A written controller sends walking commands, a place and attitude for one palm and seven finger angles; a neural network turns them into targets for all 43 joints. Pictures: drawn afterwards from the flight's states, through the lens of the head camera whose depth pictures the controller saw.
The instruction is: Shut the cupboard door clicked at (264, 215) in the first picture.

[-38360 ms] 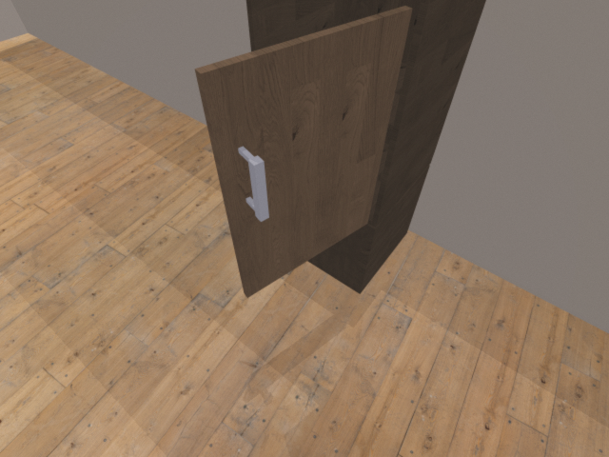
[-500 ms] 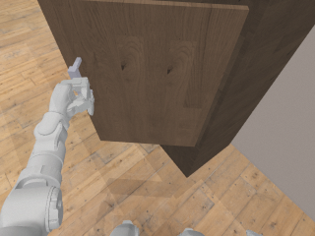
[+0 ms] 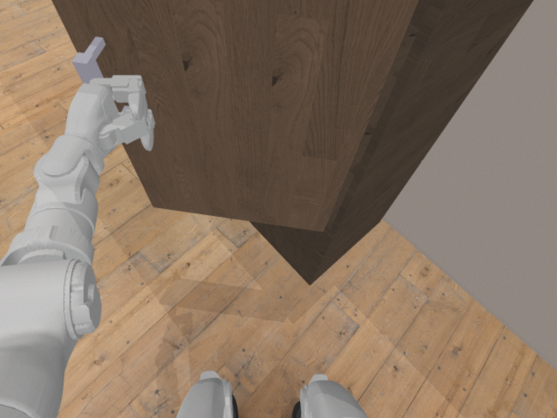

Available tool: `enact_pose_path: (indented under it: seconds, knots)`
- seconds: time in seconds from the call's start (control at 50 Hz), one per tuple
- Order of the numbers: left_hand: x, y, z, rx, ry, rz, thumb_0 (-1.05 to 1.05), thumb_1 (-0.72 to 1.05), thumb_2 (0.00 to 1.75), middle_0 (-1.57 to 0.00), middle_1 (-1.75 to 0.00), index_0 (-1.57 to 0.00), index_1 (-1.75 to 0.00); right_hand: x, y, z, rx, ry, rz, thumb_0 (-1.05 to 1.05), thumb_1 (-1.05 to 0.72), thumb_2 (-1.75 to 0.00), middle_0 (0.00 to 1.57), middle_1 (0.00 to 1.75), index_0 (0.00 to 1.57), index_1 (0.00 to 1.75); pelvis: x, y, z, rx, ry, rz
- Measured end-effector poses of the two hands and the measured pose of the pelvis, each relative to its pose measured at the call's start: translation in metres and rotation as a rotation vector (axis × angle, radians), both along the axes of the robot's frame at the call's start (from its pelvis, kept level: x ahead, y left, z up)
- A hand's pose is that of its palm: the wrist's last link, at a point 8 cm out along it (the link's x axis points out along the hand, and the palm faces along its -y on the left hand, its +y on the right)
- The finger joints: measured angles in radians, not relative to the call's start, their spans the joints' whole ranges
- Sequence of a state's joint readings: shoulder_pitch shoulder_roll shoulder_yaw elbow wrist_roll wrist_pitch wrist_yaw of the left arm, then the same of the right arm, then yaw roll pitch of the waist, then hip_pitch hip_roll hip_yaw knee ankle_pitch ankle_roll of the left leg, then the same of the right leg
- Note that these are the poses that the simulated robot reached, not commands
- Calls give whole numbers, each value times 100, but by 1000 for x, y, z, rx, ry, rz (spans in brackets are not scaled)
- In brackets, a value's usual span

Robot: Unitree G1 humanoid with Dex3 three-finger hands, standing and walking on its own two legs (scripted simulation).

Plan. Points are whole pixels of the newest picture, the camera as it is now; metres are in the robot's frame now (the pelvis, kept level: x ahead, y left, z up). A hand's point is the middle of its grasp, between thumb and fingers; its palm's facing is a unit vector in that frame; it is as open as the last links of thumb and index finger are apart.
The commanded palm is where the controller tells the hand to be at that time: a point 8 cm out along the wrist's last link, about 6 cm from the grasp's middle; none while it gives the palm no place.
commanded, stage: push the door shut along its arc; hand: left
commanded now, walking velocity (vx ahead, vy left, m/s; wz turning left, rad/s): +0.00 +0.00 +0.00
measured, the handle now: (108, 91) +0.57 +0.21 +0.10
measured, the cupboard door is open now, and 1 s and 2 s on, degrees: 41 27 26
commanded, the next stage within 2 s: pull the fist back off the door in 0.78 s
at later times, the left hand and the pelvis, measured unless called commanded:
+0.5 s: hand (174, 93) +0.55 +0.12 +0.11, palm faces -0.34 -0.94 -0.01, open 3.0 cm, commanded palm +0.57 +0.15 +0.11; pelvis +0.01 +0.00 -0.01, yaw -2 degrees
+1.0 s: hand (195, 72) +0.59 +0.09 +0.11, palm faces -0.11 -0.99 +0.10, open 3.2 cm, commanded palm +0.58 +0.10 +0.11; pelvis +0.01 +0.00 -0.02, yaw -1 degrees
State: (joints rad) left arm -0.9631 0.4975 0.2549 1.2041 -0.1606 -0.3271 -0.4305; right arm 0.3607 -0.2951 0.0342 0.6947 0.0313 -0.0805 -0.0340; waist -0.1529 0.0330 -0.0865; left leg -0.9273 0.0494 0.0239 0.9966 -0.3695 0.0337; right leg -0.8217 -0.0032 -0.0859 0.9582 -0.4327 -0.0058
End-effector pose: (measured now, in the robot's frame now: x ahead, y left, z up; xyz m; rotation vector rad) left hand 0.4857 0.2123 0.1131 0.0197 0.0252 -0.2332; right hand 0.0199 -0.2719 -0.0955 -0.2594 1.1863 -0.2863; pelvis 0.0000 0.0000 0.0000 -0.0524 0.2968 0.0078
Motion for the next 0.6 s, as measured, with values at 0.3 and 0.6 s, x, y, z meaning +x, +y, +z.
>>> enact_pose_path:
  seconds: [0.3, 0.6]
  knots:
    - [47, -28, -2, -15, 27, -86, 2, 90, 90, -130, -150, -130, -150, -27, 4, -5, -9, 80, -60, 0, -90, -90, 20, 30, 21, 30, 5, 2, -9, -10, 64, -18]
    - [72, -37, 0, 12, 45, -129, 0, 88, 93, -130, -150, -130, -150, -40, 8, -8, -4, 160, -85, 0, -90, -90, 20, 30, 21, 30, 12, 1, -13, -15, 99, -17]
